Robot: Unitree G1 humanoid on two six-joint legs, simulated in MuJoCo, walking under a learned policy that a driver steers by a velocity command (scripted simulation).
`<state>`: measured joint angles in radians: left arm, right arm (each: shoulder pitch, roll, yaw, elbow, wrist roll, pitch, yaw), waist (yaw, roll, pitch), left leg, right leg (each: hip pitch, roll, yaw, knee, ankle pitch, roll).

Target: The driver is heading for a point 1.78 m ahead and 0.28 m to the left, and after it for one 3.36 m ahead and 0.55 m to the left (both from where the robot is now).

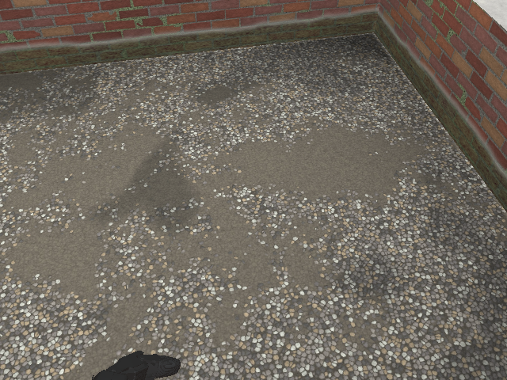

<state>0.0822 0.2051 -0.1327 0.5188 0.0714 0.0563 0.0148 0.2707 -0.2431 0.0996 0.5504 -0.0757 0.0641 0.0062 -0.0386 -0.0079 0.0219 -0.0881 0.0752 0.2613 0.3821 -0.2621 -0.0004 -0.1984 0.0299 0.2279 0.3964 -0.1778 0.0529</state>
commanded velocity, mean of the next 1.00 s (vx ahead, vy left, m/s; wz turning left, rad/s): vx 0.50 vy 0.00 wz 0.00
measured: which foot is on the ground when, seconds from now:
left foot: down 0.00-1.00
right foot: down 0.00-1.00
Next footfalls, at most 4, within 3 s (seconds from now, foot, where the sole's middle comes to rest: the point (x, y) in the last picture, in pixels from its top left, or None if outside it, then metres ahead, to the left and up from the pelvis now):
none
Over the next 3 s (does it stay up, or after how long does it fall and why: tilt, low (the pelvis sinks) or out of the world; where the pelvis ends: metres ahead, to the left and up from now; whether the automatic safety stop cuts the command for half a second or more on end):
stays up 0.00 -0.01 0.00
